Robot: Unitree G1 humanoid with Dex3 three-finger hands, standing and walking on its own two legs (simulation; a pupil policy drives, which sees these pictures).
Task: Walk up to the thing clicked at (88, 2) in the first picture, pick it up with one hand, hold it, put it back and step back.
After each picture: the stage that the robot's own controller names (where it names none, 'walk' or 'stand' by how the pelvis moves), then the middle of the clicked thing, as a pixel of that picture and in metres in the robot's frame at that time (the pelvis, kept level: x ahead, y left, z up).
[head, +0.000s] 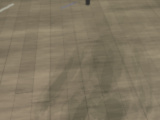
stand; out of the picture +2.37 -0.13 -0.66
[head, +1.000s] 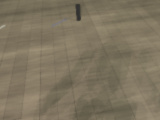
walk; (78, 12) +2.23 +0.21 -0.65
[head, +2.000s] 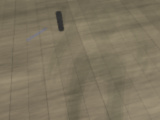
walk; (59, 21) +1.60 +0.34 -0.65
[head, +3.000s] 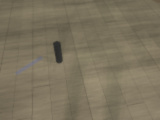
walk; (58, 52) +1.10 +0.28 -0.64
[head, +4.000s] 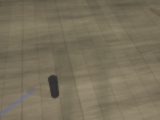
walk; (54, 87) +0.70 +0.19 -0.63
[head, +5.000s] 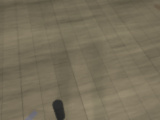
walk; (59, 111) +0.47 +0.15 -0.63
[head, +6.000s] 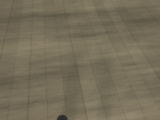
stand; out of the picture +0.42 +0.13 -0.65
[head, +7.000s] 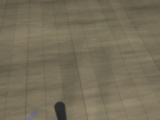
stand; (60, 113) +0.45 +0.14 -0.63
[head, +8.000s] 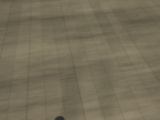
stand; out of the picture +0.43 +0.16 -0.66
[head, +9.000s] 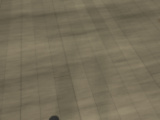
stand; out of the picture +0.41 +0.18 -0.66
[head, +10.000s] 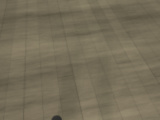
stand; out of the picture +0.41 +0.17 -0.66
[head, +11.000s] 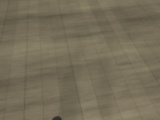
stand; out of the picture +0.41 +0.17 -0.66
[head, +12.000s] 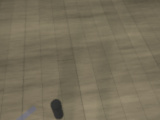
go down; (57, 110) +0.44 +0.15 -0.63
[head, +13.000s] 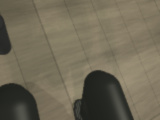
go down; out of the picture +0.49 +0.22 -0.23
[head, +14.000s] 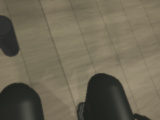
close in; (6, 39) +0.49 +0.22 -0.24
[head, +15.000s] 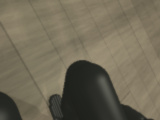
close in; out of the picture +0.48 +0.26 -0.16
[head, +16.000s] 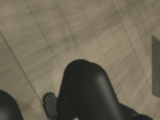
lift; out of the picture +0.46 +0.27 -0.17
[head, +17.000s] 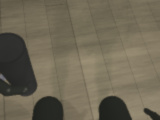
lift; (19, 72) +0.34 +0.19 +0.02
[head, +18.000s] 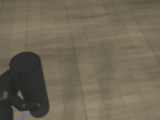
hold; (33, 90) +0.30 +0.16 +0.04
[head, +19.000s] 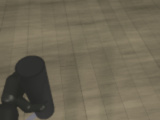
hold; (39, 92) +0.30 +0.14 +0.05
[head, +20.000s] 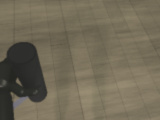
crouch; (31, 77) +0.35 +0.16 +0.01
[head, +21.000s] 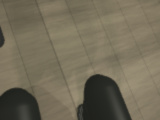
lower; out of the picture +0.50 +0.21 -0.04
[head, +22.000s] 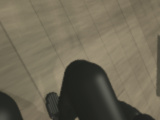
lower; out of the picture +0.47 +0.27 -0.16
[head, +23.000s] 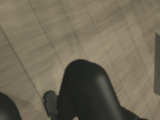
lower; out of the picture +0.46 +0.28 -0.18
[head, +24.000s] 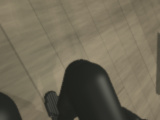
lower; out of the picture +0.47 +0.28 -0.17
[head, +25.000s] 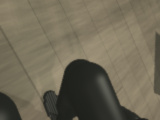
lower; out of the picture +0.46 +0.28 -0.18
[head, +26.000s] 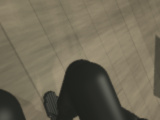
loosen; out of the picture +0.46 +0.26 -0.18
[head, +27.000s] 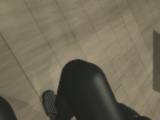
rise; out of the picture +0.45 +0.27 -0.18
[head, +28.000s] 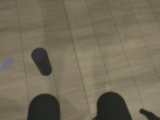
walk; (43, 63) +0.48 +0.18 -0.36
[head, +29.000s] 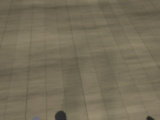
stand; out of the picture +0.42 +0.13 -0.59
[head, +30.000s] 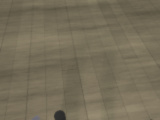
stand; out of the picture +0.43 +0.14 -0.60
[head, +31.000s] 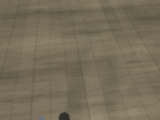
stand; out of the picture +0.43 +0.13 -0.64
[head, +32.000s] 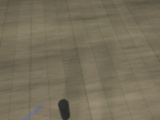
walk; (64, 110) +0.46 +0.12 -0.64
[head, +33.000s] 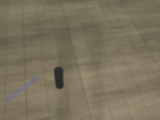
walk; (59, 78) +0.66 +0.14 -0.64
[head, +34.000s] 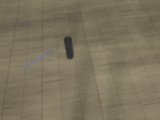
walk; (69, 48) +1.01 +0.18 -0.63
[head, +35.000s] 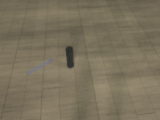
stand; (69, 57) +1.07 +0.12 -0.65
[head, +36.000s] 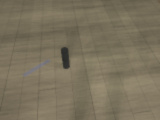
stand; (65, 58) +1.07 +0.16 -0.66
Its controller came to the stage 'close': yes
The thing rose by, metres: 0.68
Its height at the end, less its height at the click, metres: +0.00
